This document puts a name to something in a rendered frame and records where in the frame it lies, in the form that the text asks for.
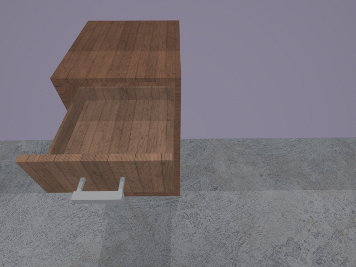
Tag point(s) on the cabinet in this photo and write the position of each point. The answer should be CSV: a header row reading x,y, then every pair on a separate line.
x,y
125,53

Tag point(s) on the drawer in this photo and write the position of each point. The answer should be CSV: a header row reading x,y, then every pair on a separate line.
x,y
109,133

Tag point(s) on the handle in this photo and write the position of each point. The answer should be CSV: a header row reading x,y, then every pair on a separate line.
x,y
98,197

